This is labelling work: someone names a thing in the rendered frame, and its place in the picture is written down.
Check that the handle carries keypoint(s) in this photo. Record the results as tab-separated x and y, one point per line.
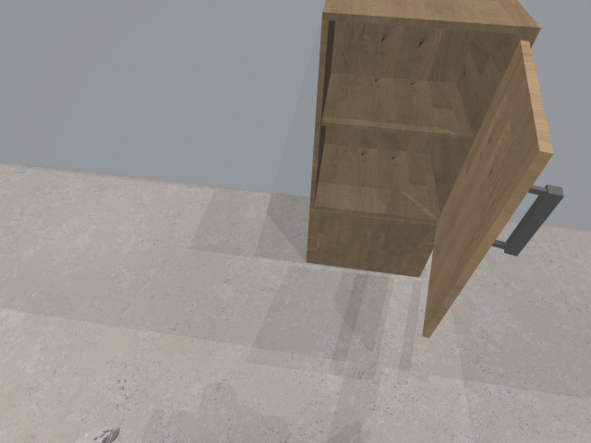
548	199

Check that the cupboard door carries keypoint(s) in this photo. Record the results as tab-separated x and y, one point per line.
511	149

